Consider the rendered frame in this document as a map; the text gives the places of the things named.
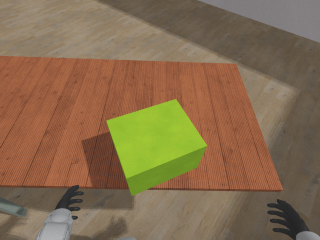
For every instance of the robot right hand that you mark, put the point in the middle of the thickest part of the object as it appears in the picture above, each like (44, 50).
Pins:
(292, 220)

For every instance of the carton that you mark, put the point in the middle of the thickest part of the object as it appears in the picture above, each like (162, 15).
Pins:
(156, 144)

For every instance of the left robot forearm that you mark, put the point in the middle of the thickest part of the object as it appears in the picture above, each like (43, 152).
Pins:
(57, 226)

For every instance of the robot left hand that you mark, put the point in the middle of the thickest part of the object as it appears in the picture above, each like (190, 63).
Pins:
(66, 200)

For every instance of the table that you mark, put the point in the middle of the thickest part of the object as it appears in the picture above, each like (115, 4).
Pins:
(54, 131)

